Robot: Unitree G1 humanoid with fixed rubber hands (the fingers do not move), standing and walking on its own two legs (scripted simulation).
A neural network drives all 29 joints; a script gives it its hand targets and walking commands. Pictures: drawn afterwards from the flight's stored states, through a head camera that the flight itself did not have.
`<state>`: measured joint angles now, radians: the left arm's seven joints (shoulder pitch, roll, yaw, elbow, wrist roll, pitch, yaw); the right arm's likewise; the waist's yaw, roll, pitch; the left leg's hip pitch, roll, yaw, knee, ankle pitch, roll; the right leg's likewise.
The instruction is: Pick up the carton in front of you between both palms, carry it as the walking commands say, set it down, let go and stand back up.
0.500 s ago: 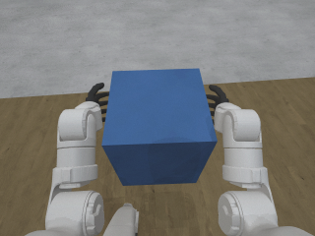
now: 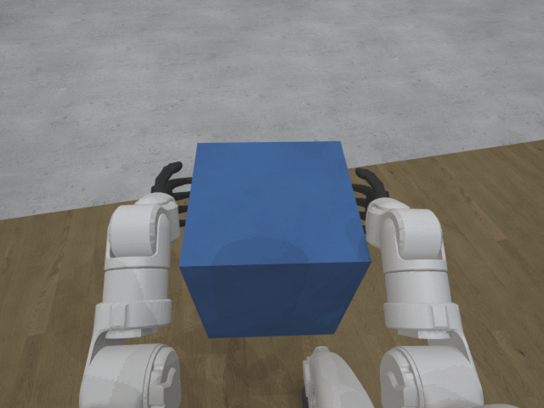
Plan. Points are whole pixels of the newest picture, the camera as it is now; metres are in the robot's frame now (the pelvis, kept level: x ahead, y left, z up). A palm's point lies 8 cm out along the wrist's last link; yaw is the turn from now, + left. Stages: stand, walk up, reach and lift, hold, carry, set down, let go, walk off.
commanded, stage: carry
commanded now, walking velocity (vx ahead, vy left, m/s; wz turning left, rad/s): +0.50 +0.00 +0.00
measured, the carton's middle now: (270, 245) +0.34 -0.01 +0.00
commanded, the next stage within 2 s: none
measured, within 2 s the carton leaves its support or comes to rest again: neither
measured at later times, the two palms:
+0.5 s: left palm (179, 87) +0.65 +0.14 +0.07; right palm (330, 83) +0.67 -0.16 +0.06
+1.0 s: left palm (185, 44) +0.95 +0.16 -0.02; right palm (298, 49) +0.93 -0.13 -0.02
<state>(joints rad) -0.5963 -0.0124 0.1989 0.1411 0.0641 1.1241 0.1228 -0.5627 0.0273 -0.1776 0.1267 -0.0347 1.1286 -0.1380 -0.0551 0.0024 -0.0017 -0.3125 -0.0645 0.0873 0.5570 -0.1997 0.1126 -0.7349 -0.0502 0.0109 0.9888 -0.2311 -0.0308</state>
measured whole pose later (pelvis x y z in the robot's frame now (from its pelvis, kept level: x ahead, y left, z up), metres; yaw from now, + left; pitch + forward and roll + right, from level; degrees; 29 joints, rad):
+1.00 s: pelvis +0.59 +0.02 -0.09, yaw +0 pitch +5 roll -2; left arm -0.62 0.00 0.18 0.19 0.05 1.14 0.13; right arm -0.57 0.02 -0.18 0.14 -0.04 1.15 -0.14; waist -0.03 0.00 0.00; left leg -0.39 -0.07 0.10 0.59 -0.15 0.13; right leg -0.67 -0.03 0.01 1.13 -0.37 -0.03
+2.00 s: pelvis +1.20 +0.04 -0.18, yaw +1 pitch +4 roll +0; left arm -0.65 0.03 0.18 0.27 0.03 1.13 0.12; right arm -0.60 0.03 -0.19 0.19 -0.07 1.17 -0.13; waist -0.01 -0.01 -0.03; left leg -0.45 -0.06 0.11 0.58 -0.21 0.13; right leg -0.52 0.02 0.00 1.30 -0.46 -0.04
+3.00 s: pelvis +1.75 +0.05 -0.17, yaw +0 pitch +4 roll +0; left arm -0.19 -0.14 0.16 -0.27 0.13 1.19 0.07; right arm -0.20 0.14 -0.11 -0.23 -0.11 1.19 -0.10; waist 0.00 -0.04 -0.08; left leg -0.34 0.02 0.20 0.38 -0.10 0.07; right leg -0.27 -0.03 -0.06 0.64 -0.51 0.03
